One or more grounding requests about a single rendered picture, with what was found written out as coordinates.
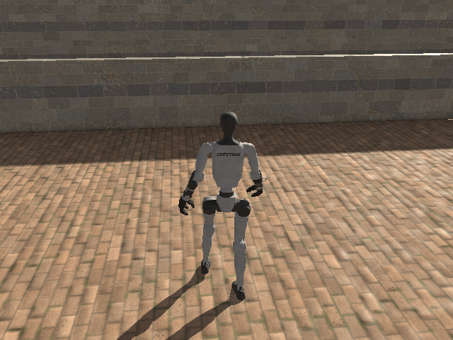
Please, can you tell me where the robot left upper arm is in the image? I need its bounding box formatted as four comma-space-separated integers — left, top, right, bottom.
193, 142, 214, 182

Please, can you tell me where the robot right shin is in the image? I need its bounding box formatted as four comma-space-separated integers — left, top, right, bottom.
234, 241, 246, 290

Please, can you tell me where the robot right upper arm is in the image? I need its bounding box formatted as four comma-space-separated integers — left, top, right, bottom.
242, 142, 261, 180

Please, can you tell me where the robot left hand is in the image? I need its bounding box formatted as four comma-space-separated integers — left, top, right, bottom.
178, 196, 195, 215

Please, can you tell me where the robot right forearm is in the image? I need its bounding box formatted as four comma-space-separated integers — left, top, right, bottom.
253, 169, 263, 190

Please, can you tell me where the left robot foot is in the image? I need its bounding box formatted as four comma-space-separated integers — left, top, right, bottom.
201, 258, 211, 274

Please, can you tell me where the robot right hand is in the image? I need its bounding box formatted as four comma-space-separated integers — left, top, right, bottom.
246, 185, 263, 197

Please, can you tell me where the robot left forearm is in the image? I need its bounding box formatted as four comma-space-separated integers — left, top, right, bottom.
182, 171, 199, 201

